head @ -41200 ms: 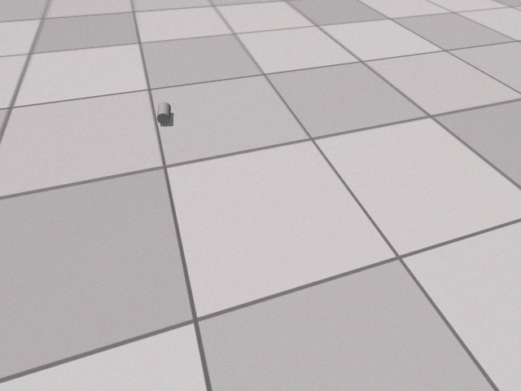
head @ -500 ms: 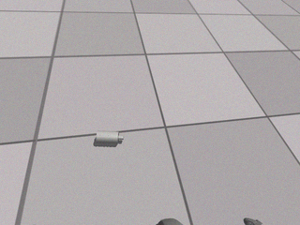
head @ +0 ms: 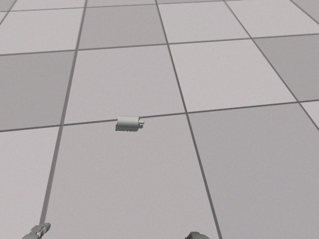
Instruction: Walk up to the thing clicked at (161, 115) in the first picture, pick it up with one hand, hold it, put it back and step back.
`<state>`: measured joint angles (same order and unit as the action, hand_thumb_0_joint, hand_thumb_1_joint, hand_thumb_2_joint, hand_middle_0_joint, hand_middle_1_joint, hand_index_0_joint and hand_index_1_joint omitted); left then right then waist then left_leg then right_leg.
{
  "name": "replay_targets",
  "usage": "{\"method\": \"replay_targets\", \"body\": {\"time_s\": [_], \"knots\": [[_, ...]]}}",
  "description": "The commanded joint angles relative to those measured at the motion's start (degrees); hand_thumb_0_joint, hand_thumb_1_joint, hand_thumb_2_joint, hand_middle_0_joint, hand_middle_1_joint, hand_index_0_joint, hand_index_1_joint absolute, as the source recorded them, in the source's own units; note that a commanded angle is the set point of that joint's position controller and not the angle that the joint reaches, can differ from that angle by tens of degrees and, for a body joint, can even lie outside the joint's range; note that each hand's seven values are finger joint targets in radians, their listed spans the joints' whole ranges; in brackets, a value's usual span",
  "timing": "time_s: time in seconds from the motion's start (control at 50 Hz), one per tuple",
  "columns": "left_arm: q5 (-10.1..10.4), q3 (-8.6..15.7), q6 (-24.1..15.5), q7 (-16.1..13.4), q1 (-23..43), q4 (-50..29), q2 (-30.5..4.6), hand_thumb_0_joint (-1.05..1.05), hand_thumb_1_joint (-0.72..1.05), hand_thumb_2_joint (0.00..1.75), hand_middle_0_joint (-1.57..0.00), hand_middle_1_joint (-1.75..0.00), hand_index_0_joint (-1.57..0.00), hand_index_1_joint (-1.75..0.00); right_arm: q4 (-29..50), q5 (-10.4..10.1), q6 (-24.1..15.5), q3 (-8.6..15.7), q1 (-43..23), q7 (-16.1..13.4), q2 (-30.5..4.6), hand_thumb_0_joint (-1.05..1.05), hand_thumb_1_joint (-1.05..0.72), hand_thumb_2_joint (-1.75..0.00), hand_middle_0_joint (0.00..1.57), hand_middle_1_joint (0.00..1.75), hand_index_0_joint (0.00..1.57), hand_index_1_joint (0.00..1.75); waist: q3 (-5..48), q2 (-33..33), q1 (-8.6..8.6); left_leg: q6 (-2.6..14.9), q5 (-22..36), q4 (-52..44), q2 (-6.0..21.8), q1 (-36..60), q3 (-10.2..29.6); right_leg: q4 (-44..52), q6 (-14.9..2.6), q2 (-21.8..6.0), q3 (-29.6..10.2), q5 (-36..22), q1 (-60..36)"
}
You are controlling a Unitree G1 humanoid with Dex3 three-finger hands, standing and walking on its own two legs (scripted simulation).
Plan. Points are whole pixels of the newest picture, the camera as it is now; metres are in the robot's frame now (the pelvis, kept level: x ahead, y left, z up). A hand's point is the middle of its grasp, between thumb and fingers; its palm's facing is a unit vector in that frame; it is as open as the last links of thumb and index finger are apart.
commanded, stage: step back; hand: left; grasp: from above
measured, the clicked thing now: (131, 121) +0.95 +0.19 -0.71
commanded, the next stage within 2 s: stand in 1.44 s
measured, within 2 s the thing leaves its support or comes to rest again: neither
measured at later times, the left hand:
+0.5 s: hand out of the picture -0.09 +0.25 -0.13, palm faces -0.04 -0.91 -0.41, open 7.4 cm
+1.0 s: hand out of the picture -0.09 +0.26 -0.13, palm faces +0.03 -0.93 -0.36, open 7.4 cm
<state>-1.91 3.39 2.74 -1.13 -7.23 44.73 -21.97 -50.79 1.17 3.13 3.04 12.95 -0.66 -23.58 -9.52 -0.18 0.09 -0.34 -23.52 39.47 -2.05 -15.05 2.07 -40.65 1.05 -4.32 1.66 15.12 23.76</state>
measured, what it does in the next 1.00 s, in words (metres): walks backwards: right foot, then left foot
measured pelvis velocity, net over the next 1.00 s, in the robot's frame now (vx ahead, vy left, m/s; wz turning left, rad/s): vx -0.15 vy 0.00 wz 0.01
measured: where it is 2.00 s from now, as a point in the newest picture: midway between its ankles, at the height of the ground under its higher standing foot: outside the picture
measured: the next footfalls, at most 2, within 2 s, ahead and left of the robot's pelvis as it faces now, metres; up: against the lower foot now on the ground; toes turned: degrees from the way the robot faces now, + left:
right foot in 0.32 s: -0.11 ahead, -0.12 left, +0.00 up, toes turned -1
left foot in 0.60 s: -0.06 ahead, +0.13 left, +0.00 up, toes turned +0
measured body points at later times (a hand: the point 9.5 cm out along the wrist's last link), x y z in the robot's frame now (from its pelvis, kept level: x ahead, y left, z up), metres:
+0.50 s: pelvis -0.14 -0.02 +0.01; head -0.12 -0.03 +0.46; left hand -0.08 +0.30 -0.10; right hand -0.06 -0.34 -0.11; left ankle -0.11 +0.13 -0.67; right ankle -0.15 -0.13 -0.71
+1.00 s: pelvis -0.15 +0.00 +0.02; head -0.14 -0.01 +0.47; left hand -0.09 +0.31 -0.10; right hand -0.07 -0.32 -0.11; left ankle -0.12 +0.13 -0.70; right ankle -0.15 -0.12 -0.71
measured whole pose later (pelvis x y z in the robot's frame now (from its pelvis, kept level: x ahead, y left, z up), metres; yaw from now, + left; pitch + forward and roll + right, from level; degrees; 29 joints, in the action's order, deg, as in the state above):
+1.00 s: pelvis -0.15 +0.00 +0.02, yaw +0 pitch -3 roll +0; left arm -2.1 2.5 -2.1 0.8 -11.3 57.1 -20.0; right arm -58.3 1.4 -0.3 2.8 11.3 0.8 -22.1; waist -3.4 -1.0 2.1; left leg -0.3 -23.7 39.1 0.1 -18.3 2.4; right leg -30.9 -0.3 -1.4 2.3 17.0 11.2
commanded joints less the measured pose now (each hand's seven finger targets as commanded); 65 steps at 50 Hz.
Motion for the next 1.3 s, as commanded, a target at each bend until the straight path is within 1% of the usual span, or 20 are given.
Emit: {"method": "replay_targets", "body": {"time_s": [0.0, 0.02, 0.1, 0.2, 0.28, 0.32, 0.34, 0.4, 0.48, 0.56, 0.6, 0.64, 0.76, 0.8, 0.82, 0.98, 1.02, 1.06, 1.16, 1.28], "knots": [[1.57, 2.48, -0.51, -1.06, 0.14, -5.07, -10.54, 0.00, 0.90, 0.90, -0.20, -0.30, -0.20, -0.30, 4.79, 0.99, -1.70, 5.17, -0.59, 0.03, -18.84, 0.00, -0.90, -0.90, 0.20, 0.30, 0.20, 0.30, 12.33, -12.68, 0.12, 11.60, 21.08, -19.41, 19.66, 3.99, 24.60, -10.21, -1.99, 5.77, 0.04, 10.79, 3.69], [0.82, 4.11, -0.36, -1.87, 4.22, -4.78, -13.01, 0.00, 0.90, 0.90, -0.20, -0.30, -0.20, -0.30, 5.69, 1.12, -1.82, 5.69, -1.22, 0.32, -21.34, 0.00, -0.90, -0.90, 0.20, 0.30, 0.20, 0.30, 11.07, -14.07, -3.29, 18.70, 22.68, -22.07, 25.24, -5.29, 31.74, -23.30, -1.28, 6.97, -5.93, 24.01, 0.60], [1.91, 3.97, -0.07, -1.26, -3.05, -0.30, -12.06, 0.00, 0.90, 0.90, -0.20, -0.30, -0.20, -0.30, 6.36, 1.22, -2.21, 3.18, -8.15, -0.81, -13.78, 0.00, -0.90, -0.90, 0.20, 0.30, 0.20, 0.30, 9.25, -6.77, 2.77, 13.81, 31.36, -15.12, 16.64, -4.45, 12.30, -33.14, -2.25, 8.92, -10.23, 15.23, 0.67], [0.77, 3.26, -1.66, 0.00, -1.80, 0.07, -10.22, 0.00, 0.90, 0.90, -0.20, -0.30, -0.20, -0.30, 5.10, 1.24, -1.99, 3.71, -2.79, -0.45, -12.43, 0.00, -0.90, -0.90, 0.20, 0.30, 0.20, 0.30, 12.12, -10.18, -1.23, 13.33, 20.06, -14.02, 15.68, 9.28, 13.14, -6.38, -0.49, 5.66, -6.11, 15.46, -0.27], [-0.37, 3.18, -3.88, -0.42, -9.16, 5.95, -10.14, 0.00, 0.90, 0.90, -0.20, -0.30, -0.20, -0.30, 4.44, 0.47, -0.75, 2.98, -4.96, 0.05, -11.75, 0.00, -0.90, -0.90, 0.20, 0.30, 0.20, 0.30, 14.64, -6.92, 1.80, 8.40, 15.83, -4.50, 12.16, 0.62, 7.50, 22.78, -2.78, 5.44, -3.30, 1.11, -18.03], [-1.01, 5.68, -4.13, -0.39, -4.43, 4.00, -19.94, 0.00, 0.90, 0.90, -0.20, -0.30, -0.20, -0.30, 5.90, -0.04, -0.97, 2.05, -7.52, -0.24, -7.73, 0.00, -0.90, -0.90, 0.20, 0.30, 0.20, 0.30, 9.72, 12.19, 3.32, 1.54, -8.82, 8.24, -0.44, -13.58, 4.83, 25.13, -13.03, -14.70, -30.57, 12.91, -9.48], [-1.16, 5.93, -4.33, -0.48, -0.06, 2.53, -22.01, 0.00, 0.90, 0.90, -0.20, -0.30, -0.20, -0.30, 5.27, 0.11, -0.84, 3.33, -8.77, -0.45, -10.84, 0.00, -0.90, -0.90, 0.20, 0.30, 0.20, 0.30, 4.62, 11.98, 2.95, 0.04, -9.13, 17.13, 2.31, -8.32, 8.58, 27.30, -17.61, -20.57, -37.21, 15.45, 3.41], [-0.78, 4.30, -5.01, -0.63, 2.73, 2.54, -15.00, 0.00, 0.90, 0.90, -0.20, -0.30, -0.20, -0.30, 2.13, -0.92, -1.89, 2.77, -5.34, -0.01, -9.76, 0.00, -0.90, -0.90, 0.20, 0.30, 0.20, 0.30, 4.20, 4.55, -0.07, 0.09, -2.11, 19.08, -1.06, -10.48, 7.03, 19.22, -12.40, -10.12, -18.81, -1.64, -4.09], [-1.04, 4.52, -5.28, -0.02, -3.57, 4.23, -14.97, 0.00, 0.90, 0.90, -0.20, -0.30, -0.20, -0.30, 2.15, 0.44, -3.27, 2.27, -6.82, 0.56, -8.50, 0.00, -0.90, -0.90, 0.20, 0.30, 0.20, 0.30, 6.71, 10.02, 3.66, -0.59, -4.55, 4.60, 0.91, -12.85, 2.68, 18.43, -11.30, -8.73, -17.95, 3.99, -15.78], [-0.16, 2.67, -3.91, 0.84, -2.22, 4.07, -13.37, 0.00, 0.90, 0.90, -0.20, -0.30, -0.20, -0.30, -1.07, 0.62, -4.87, 3.19, -2.45, 0.67, -7.75, 0.00, -0.90, -0.90, 0.20, 0.30, 0.20, 0.30, 8.26, 7.18, 0.58, 0.78, 5.89, -18.89, -0.41, 8.35, -1.87, 11.51, -7.99, -5.60, -11.54, 1.47, -6.47], [0.99, 0.92, -3.84, 1.19, -1.26, 3.87, -7.98, 0.00, 0.90, 0.90, -0.20, -0.30, -0.20, -0.30, -1.28, 1.37, -5.56, 4.22, -1.47, 0.27, -12.91, 0.00, -0.90, -0.90, 0.20, 0.30, 0.20, 0.30, 10.93, -7.44, -0.54, 7.95, -5.32, -24.28, 15.83, 13.66, 24.58, -0.76, -2.33, 3.56, -3.07, 10.01, 5.64], [0.83, 2.39, -3.85, 1.08, 0.14, 5.03, -12.97, 0.00, 0.90, 0.90, -0.20, -0.30, -0.20, -0.30, -0.62, 1.11, -5.82, 4.42, -3.91, 0.63, -14.75, 0.00, -0.90, -0.90, 0.20, 0.30, 0.20, 0.30, 6.99, -3.45, -0.31, 13.91, -15.54, -26.23, 19.93, -0.16, 25.91, -8.42, -2.59, 1.64, -5.30, 17.91, -1.59], [0.16, 2.75, -5.44, 1.11, -7.39, 10.35, -10.34, 0.00, 0.90, 0.90, -0.20, -0.30, -0.20, -0.30, -0.66, 0.27, -4.31, 2.30, -8.36, 1.05, -9.29, 0.00, -0.90, -0.90, 0.20, 0.30, 0.20, 0.30, 7.53, -7.11, 3.65, 4.74, -4.36, -15.12, 9.21, -9.53, 8.50, 17.68, -3.13, 4.36, -1.48, 3.17, -21.19], [-0.65, 4.48, -6.04, 0.64, -7.57, 10.33, -18.05, 0.00, 0.90, 0.90, -0.20, -0.30, -0.20, -0.30, -0.21, -0.10, -4.00, 1.64, -7.83, 0.68, -6.07, 0.00, -0.90, -0.90, 0.20, 0.30, 0.20, 0.30, 5.32, 8.98, 4.51, 1.19, -8.34, 3.58, -1.63, -17.32, 3.49, 29.27, -9.98, -12.29, -29.13, 27.21, -18.02], [-0.75, 4.80, -6.20, 0.64, -3.38, 8.44, -18.95, 0.00, 0.90, 0.90, -0.20, -0.30, -0.20, -0.30, -1.18, 0.42, -4.15, 2.40, -5.95, 0.30, -8.58, 0.00, -0.90, -0.90, 0.20, 0.30, 0.20, 0.30, 2.74, 7.30, 3.01, 0.29, -8.36, 9.08, 1.79, -15.85, 4.36, 29.62, -14.32, -18.21, -32.97, 26.32, -12.99], [0.48, 2.52, -5.76, 0.95, 1.95, 7.56, -13.79, 0.00, 0.90, 0.90, -0.20, -0.30, -0.20, -0.30, -4.95, 0.50, -5.32, 2.32, -1.02, 1.11, -6.32, 0.00, -0.90, -0.90, 0.20, 0.30, 0.20, 0.30, 8.50, 7.33, -0.44, 0.36, 8.04, -12.52, 1.30, 4.40, -3.43, 15.94, -8.26, -7.49, -8.14, -6.96, -8.56], [0.75, 1.04, -5.19, 1.07, 1.59, 7.21, -10.21, 0.00, 0.90, 0.90, -0.20, -0.30, -0.20, -0.30, -5.38, 1.33, -5.62, 3.26, -0.74, 0.37, -8.67, 0.00, -0.90, -0.90, 0.20, 0.30, 0.20, 0.30, 10.45, 0.29, -1.07, 2.20, 12.82, -17.73, 7.18, 10.71, 5.59, 8.08, -4.84, -3.37, -4.38, -7.07, -3.72], [2.02, 1.14, -4.15, 0.86, -0.21, 9.17, -10.34, 0.00, 0.90, 0.90, -0.20, -0.30, -0.20, -0.30, -3.84, 0.70, -5.87, 3.28, -5.69, 0.30, -13.58, 0.00, -0.90, -0.90, 0.20, 0.30, 0.20, 0.30, 9.89, -6.51, 0.88, 10.92, 1.96, -22.78, 18.84, 0.78, 20.10, 3.09, -2.19, 2.74, -1.65, 13.75, -7.97], [1.30, 1.14, -5.69, 0.51, -2.05, 12.41, -11.93, 0.00, 0.90, 0.90, -0.20, -0.30, -0.20, -0.30, -4.21, -0.05, -5.37, 1.33, -10.52, 0.48, -8.59, 0.00, -0.90, -0.90, 0.20, 0.30, 0.20, 0.30, 10.42, -4.99, 2.15, 2.88, 16.93, -14.16, 9.16, -1.78, 6.21, 17.27, -3.40, -0.73, -6.94, -5.90, -17.59], [1.55, 0.66, -5.62, 0.17, 1.91, 12.91, -11.89, 0.00, 0.90, 0.90, -0.20, -0.30, -0.20, -0.30, -6.73, -0.27, -5.44, 1.39, -10.08, 0.19, -8.28, 0.00, -0.90, -0.90, 0.20, 0.30, 0.20, 0.30, 13.80, -1.29, 0.63, 3.28, 30.51, -13.19, 8.89, 6.27, 3.14, 15.78, -3.07, -1.83, -5.35, -17.04, -17.88]]}}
